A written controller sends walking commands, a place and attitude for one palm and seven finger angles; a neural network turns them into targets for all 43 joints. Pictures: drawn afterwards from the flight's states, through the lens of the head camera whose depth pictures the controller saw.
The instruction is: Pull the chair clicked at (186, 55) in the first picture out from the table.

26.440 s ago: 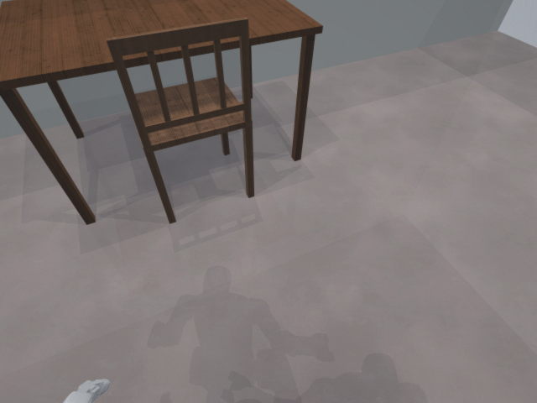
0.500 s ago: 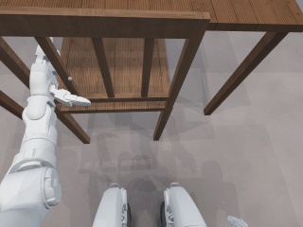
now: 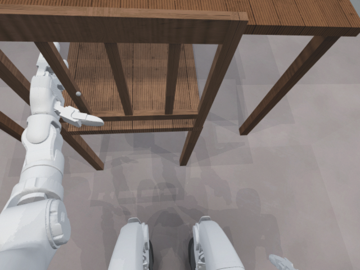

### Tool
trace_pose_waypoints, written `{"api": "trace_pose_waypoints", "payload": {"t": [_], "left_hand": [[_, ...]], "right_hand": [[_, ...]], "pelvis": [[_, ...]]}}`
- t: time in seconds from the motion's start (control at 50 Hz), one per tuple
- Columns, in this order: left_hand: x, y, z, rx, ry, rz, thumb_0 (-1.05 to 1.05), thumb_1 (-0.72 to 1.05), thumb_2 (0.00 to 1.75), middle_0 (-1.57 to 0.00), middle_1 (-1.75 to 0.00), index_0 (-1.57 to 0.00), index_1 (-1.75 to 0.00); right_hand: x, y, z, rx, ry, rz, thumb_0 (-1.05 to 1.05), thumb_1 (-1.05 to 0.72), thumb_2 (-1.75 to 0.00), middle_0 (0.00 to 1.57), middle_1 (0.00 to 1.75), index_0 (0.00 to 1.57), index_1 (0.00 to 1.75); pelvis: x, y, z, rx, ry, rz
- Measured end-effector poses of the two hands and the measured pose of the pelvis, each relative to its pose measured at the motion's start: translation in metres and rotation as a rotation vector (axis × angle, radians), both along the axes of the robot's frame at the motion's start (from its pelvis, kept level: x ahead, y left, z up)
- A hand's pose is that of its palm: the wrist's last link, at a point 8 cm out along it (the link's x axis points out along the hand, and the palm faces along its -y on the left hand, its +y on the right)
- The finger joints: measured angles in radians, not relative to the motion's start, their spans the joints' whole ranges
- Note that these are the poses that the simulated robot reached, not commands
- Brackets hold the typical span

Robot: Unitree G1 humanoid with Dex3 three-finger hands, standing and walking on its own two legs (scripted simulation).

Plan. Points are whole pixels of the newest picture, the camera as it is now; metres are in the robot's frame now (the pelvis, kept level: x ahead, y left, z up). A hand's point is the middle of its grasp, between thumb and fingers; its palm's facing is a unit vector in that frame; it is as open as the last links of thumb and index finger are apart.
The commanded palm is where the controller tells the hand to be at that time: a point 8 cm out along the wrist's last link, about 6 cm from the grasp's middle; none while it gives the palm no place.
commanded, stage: hook a spindle and tug to test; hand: left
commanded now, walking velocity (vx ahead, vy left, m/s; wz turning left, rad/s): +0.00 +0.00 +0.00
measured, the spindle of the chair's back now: (122, 84) +0.50 +0.11 +0.03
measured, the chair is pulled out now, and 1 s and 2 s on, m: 0.00 0.01 0.08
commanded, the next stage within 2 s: step backward, pulling the chair out in 1.36 s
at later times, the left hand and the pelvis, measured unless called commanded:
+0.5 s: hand (82, 94) +0.48 +0.19 +0.03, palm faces +0.04 -1.00 -0.04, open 10.1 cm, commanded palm +0.45 +0.22 +0.03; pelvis +0.00 +0.00 +0.00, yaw +0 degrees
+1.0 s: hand (81, 98) +0.47 +0.19 +0.03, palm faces +0.04 -1.00 -0.03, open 5.0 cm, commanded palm +0.43 +0.23 +0.03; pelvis +0.01 +0.00 +0.01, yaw +0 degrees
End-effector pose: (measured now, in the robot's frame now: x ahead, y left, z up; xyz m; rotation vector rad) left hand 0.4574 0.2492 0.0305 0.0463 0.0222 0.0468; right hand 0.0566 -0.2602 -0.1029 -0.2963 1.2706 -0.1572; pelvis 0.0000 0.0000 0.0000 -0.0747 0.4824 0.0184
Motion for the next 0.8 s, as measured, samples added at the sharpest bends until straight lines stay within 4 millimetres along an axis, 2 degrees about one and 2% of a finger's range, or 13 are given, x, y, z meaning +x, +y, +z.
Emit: {"api": "trace_pose_waypoints", "payload": {"t": [0.22, 0.32, 0.44, 0.52, 0.72, 0.8], "left_hand": [[-0.004, -0.003, -0.002, -0.007, 0.016, -0.016, -0.01, -0.49, 0.30, -0.23, -0.61, -0.23, -0.61], [-0.002, -0.008, 0.003, -0.007, -0.004, -0.019, -0.01, -0.39, 0.34, -0.32, -0.87, -0.32, -0.87], [-0.002, -0.008, 0.001, -0.004, 0.015, -0.010, -0.01, -0.15, 0.44, -0.42, -1.18, -0.42, -1.18], [-0.004, -0.008, 0.002, -0.003, 0.015, 0.000, 0.00, 0.05, 0.53, -0.46, -1.32, -0.45, -1.32], [-0.002, -0.007, 0.001, 0.001, 0.009, -0.003, 0.01, 0.59, 0.76, -0.50, -1.43, -0.48, -1.43], [-0.004, -0.006, 0.002, -0.001, 0.002, -0.012, 0.01, 0.74, 0.83, -0.50, -1.44, -0.49, -1.44]], "right_hand": [[0.003, 0.002, -0.001, 0.004, 0.002, 0.009, 0.00, -0.90, -0.90, 0.20, 0.30, 0.20, 0.30], [0.005, 0.002, 0.000, 0.007, -0.009, 0.008, 0.00, -0.90, -0.90, 0.20, 0.30, 0.20, 0.30], [0.004, 0.003, 0.000, 0.012, -0.016, 0.004, 0.00, -0.90, -0.90, 0.20, 0.30, 0.20, 0.30], [0.002, 0.004, -0.001, 0.017, -0.013, 0.001, 0.00, -0.90, -0.90, 0.20, 0.30, 0.20, 0.30], [-0.001, 0.002, -0.001, 0.013, 0.005, 0.002, 0.00, -0.90, -0.90, 0.20, 0.30, 0.20, 0.30], [0.000, 0.001, 0.000, 0.011, 0.003, -0.003, 0.00, -0.90, -0.90, 0.20, 0.30, 0.20, 0.30]], "pelvis": [[0.000, 0.001, 0.001, -0.003, -0.002, 0.009], [0.000, 0.001, 0.001, -0.002, -0.005, 0.007], [-0.001, 0.001, 0.001, 0.000, -0.008, 0.005], [-0.001, 0.001, 0.002, 0.001, -0.009, 0.003], [0.000, 0.000, 0.002, 0.002, -0.006, 0.004], [0.002, 0.000, 0.002, 0.003, -0.007, 0.001]]}}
